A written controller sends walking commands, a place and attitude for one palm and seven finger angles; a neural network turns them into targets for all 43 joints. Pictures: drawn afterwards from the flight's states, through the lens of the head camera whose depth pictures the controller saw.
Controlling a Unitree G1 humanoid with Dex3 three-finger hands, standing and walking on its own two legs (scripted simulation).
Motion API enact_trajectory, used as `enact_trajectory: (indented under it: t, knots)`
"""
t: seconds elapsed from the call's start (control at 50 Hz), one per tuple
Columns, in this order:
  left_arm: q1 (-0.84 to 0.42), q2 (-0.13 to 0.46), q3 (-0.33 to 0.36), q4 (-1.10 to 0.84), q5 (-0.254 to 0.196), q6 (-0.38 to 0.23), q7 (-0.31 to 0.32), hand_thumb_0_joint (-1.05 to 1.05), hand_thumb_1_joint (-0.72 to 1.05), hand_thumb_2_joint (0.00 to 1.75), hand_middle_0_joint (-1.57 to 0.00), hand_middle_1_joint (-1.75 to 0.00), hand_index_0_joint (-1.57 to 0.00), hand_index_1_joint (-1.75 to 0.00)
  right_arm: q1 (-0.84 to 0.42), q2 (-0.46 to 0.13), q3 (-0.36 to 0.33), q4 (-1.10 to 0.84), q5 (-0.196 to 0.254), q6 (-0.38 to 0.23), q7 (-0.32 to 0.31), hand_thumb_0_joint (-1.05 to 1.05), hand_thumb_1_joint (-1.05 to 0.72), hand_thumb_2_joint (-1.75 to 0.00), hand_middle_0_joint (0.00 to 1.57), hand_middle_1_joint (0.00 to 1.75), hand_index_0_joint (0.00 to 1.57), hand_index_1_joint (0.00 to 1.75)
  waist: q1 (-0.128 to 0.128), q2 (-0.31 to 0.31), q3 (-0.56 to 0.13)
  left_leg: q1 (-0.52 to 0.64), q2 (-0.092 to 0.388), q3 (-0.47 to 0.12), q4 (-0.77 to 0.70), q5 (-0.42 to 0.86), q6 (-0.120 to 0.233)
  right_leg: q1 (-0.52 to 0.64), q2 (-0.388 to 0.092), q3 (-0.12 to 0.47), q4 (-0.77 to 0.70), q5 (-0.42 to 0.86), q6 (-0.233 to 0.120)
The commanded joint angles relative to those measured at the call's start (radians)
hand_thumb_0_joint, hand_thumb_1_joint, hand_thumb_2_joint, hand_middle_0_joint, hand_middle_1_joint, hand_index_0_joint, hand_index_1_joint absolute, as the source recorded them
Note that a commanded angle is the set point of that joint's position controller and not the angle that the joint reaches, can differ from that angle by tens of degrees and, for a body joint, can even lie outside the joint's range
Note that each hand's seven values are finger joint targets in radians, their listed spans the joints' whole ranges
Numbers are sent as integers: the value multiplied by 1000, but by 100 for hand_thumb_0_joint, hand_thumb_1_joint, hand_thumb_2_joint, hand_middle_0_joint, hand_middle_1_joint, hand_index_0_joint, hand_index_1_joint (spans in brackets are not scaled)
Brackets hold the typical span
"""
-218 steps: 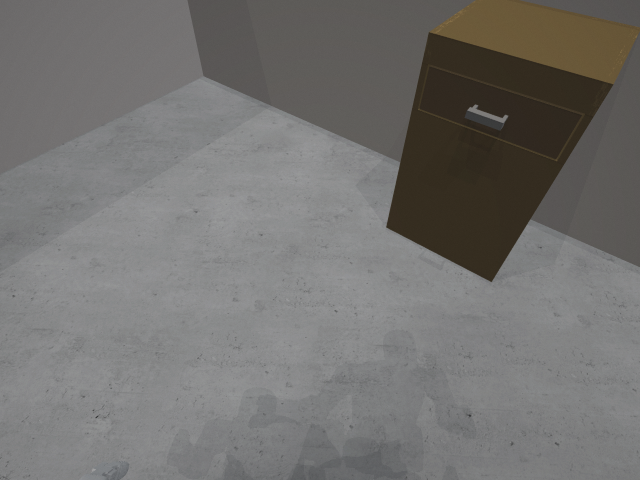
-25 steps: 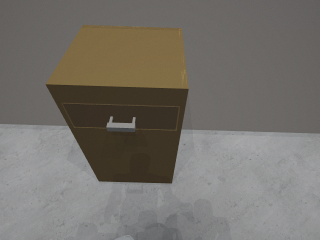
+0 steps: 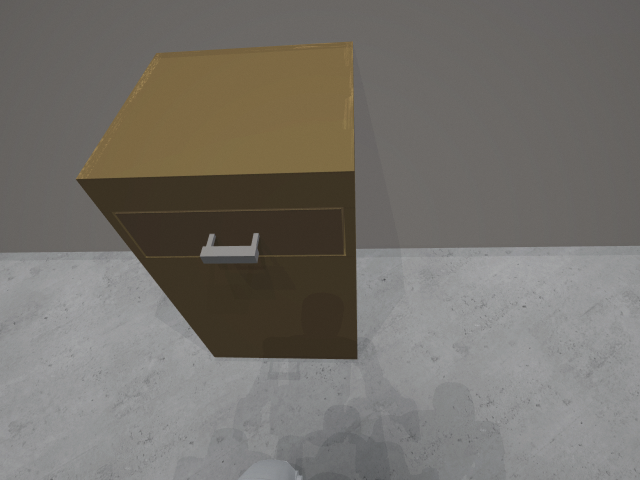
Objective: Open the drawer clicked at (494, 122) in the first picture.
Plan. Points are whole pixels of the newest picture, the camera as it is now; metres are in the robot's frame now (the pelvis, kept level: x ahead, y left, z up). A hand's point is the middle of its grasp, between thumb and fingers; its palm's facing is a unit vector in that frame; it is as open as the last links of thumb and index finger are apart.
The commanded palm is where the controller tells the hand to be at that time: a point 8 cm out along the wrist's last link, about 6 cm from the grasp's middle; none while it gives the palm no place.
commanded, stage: come to a stop and stand still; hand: left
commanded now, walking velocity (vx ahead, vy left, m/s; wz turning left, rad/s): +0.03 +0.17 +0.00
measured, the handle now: (231, 246) +0.52 +0.23 -0.11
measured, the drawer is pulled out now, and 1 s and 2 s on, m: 0.00 0.00 0.00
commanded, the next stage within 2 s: look again from close up in 0.66 s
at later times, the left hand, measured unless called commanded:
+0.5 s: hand out of the picture -0.05 +0.23 -0.17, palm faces +0.08 -0.98 -0.20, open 7.4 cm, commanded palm none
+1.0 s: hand out of the picture -0.03 +0.21 -0.17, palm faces +0.02 -0.98 -0.21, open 7.4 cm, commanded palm none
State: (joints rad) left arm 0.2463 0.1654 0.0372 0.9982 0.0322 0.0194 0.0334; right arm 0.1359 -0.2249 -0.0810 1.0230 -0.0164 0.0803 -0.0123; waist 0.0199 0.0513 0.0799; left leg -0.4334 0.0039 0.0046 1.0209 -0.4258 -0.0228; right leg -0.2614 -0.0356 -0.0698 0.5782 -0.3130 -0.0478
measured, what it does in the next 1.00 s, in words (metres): steps on the spot: left foot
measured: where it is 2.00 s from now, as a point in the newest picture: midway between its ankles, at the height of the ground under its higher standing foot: outside the picture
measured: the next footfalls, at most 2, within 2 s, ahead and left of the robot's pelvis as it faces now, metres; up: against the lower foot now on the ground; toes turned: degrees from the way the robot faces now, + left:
left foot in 0.34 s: -0.04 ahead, +0.17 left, +0.00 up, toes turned +1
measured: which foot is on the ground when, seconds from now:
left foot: up 0.00-0.32, down 0.34-1.00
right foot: down 0.00-1.00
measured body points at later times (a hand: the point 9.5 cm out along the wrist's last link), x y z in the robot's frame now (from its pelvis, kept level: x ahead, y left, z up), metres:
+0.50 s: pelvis -0.05 +0.04 +0.00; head -0.05 +0.05 +0.45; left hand -0.05 +0.28 -0.16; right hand -0.01 -0.19 -0.15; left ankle -0.08 +0.17 -0.74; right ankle +0.00 -0.08 -0.74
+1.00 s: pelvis -0.03 +0.05 +0.00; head -0.03 +0.03 +0.45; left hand -0.03 +0.27 -0.15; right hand -0.04 -0.16 -0.17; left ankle -0.08 +0.17 -0.73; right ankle +0.00 -0.08 -0.73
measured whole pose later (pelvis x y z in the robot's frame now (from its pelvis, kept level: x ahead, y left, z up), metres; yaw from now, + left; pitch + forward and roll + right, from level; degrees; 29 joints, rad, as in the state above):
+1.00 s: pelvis -0.03 +0.05 +0.00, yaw +1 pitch -1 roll +0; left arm 0.29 0.13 -0.01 1.13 0.02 -0.01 0.03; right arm 0.36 -0.13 0.01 1.05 -0.01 -0.02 -0.03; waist -0.01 0.04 0.01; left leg -0.13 0.02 0.04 0.51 -0.35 -0.01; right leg -0.27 -0.06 -0.06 0.54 -0.24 0.02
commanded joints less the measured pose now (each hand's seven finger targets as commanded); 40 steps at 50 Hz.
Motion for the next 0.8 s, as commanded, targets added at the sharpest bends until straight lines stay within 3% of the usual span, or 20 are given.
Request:
enact_trajectory:
  t: [0.0, 0.1, 0.2, 0.26, 0.28, 0.3, 0.32, 0.34, 0.36, 0.38, 0.44, 0.48, 0.52, 0.56, 0.62, 0.72, 0.74, 0.76, 0.78]
  knots:
    - [73, 190, 45, -44, -7, -30, 18, 0, 90, 90, -20, -30, -20, -30, 6, -55, 7, -62, -4, -29, 7, 0, -90, -90, 20, 30, 20, 30, 30, -179, -120, -88, 23, -43, 30, 16, -27, 213, -293, 255, -208, 622, -125]
    - [107, 209, 46, -21, -5, -28, 14, 0, 90, 90, -20, -30, -20, -30, -3, -54, 19, -70, 1, -31, 5, 0, -90, -90, 20, 30, 20, 30, 50, -191, -127, -31, 24, -19, -126, -15, -31, 250, -301, 252, -225, 628, -134]
    - [35, 223, 49, -18, -1, -18, 4, 0, 90, 90, -20, -30, -20, -30, 60, -42, 28, -54, 6, -42, 6, 0, -90, -90, 20, 30, 20, 30, 24, -216, -112, 117, 18, 20, -338, 6, -7, 130, -263, 240, -288, 312, -121]
    - [-21, 205, 42, -9, -10, -7, 1, 0, 90, 90, -20, -30, -20, -30, 163, -31, 36, -12, 4, -56, 2, 0, -90, -90, 20, 30, 20, 30, -27, -205, -97, 313, 14, 56, -579, 166, 8, -29, -198, 194, -281, 51, -52]
    - [-25, 175, 34, -8, -16, -3, -1, 0, 90, 90, -20, -30, -20, -30, 187, -44, 38, -1, 4, -66, 0, 0, -90, -90, 20, 30, 20, 30, -34, -135, -89, 363, 43, 26, -648, 182, 17, -86, -150, 163, -243, -32, -20]
    - [-12, 135, 26, -9, -21, 1, -5, 0, 90, 90, -20, -30, -20, -30, 180, -83, 34, -6, -3, -71, -2, 0, -90, -90, 20, 30, 20, 30, -24, 3, -65, 319, 140, -97, -714, 146, 54, -120, -78, 109, -179, -73, 18]
    - [-5, 105, 19, -14, -18, 3, -10, 0, 90, 90, -20, -30, -20, -30, 153, -128, 33, -24, -7, -70, -3, 0, -90, -90, 20, 30, 20, 30, -9, 73, -35, 191, 234, -191, -788, 37, 90, -72, -34, 34, -109, -45, 45]
    - [11, 78, 17, -14, -20, -5, -15, 0, 90, 90, -20, -30, -20, -30, 121, -145, 33, -39, -13, -69, -11, 0, -90, -90, 20, 30, 20, 30, 16, 65, -33, 61, 248, -201, -812, -40, 103, 2, -21, 7, -87, 3, 55]
    - [-1, 79, 11, 15, -12, 4, -13, 0, 90, 90, -20, -30, -20, -30, 76, -126, 39, -27, -10, -76, -10, 0, -90, -90, 20, 30, 20, 30, 12, 168, -1, 33, 229, -210, -883, -108, 99, 26, -25, 4, -56, 31, 60]
    - [6, 84, 8, 27, -8, 6, -15, 0, 90, 90, -20, -30, -20, -30, 60, -110, 45, -29, -5, -78, -13, 0, -90, -90, 20, 30, 20, 30, 20, 178, 17, 12, 213, -187, -891, -101, 95, 49, -27, 8, -39, 53, 60]
    - [51, 87, -3, 72, -10, -7, -17, 0, 90, 90, -20, -30, -20, -30, 85, -82, 53, -5, 0, -86, -19, 0, -90, -90, 20, 30, 20, 30, 26, 82, -8, 100, 159, -105, -815, 42, 72, 75, -42, 32, -133, 135, 59]
    - [62, 98, -7, 93, -12, -13, -16, 0, 90, 90, -20, -30, -20, -30, 126, -69, 54, 15, 3, -88, -18, 0, -90, -90, 20, 30, 20, 30, 15, 15, -9, 104, 134, -84, -793, 38, 59, 102, -55, 52, -178, 139, 60]
    - [65, 97, -10, 106, -13, -14, -14, 0, 90, 90, -20, -30, -20, -30, 146, -63, 56, 29, 4, -85, -16, 0, -90, -90, 20, 30, 20, 30, 10, -42, 31, 100, 122, -76, -785, 18, 52, 78, -56, 66, -198, 116, 59]
    - [78, 84, -14, 117, -16, -20, -11, 0, 90, 90, -20, -30, -20, -30, 174, -44, 60, 44, 5, -88, -17, 0, -90, -90, 20, 30, 20, 30, 2, -64, 20, 135, 108, -52, -758, 81, 49, 67, -67, 85, -223, 126, 54]
    - [82, 84, -16, 127, -19, -26, -6, 0, 90, 90, -20, -30, -20, -30, 208, -33, 64, 65, 7, -91, -19, 0, -90, -90, 20, 30, 20, 30, -8, -74, -21, 185, 103, -33, -727, 147, 43, 70, -72, 89, -231, 129, 49]
    - [98, 63, -18, 139, -22, -31, -1, 0, 90, 90, -20, -30, -20, -30, 230, -11, 68, 87, 8, -97, -23, 0, -90, -90, 20, 30, 20, 30, -9, -54, -21, 196, 105, -27, -715, 205, 41, 78, -70, 87, -221, 177, 44]
    - [173, 90, -29, 160, -13, -54, 43, 0, 90, 90, -20, -30, -20, -30, 122, -37, 67, 16, 12, -116, -9, 0, -90, -90, 20, 30, 20, 30, 24, -22, 15, 140, 116, 33, -534, 274, 10, 71, -122, 118, -153, 436, 27]
    - [146, 131, -20, 124, -17, -64, 32, 0, 90, 90, -20, -30, -20, -30, 203, 13, 67, -3, 8, -108, -8, 0, -90, -90, 20, 30, 20, 30, -30, 13, -97, 180, 50, 2, -567, 119, 11, 80, -144, 163, -163, 254, 4]
    - [115, 121, -24, 108, -17, -63, 21, 0, 90, 90, -20, -30, -20, -30, 238, 16, 71, 2, 8, -112, -7, 0, -90, -90, 20, 30, 20, 30, -36, 27, -95, 199, 66, -14, -601, 146, 21, 32, -115, 140, -154, 71, -5]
